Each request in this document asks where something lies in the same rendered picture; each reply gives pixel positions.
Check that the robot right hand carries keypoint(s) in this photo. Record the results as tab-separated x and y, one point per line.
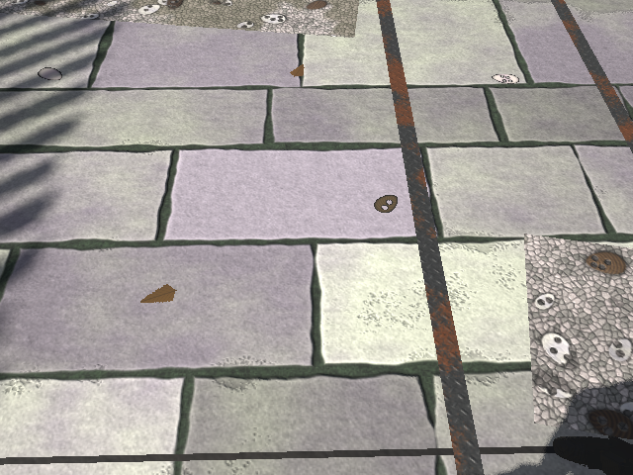
613	456

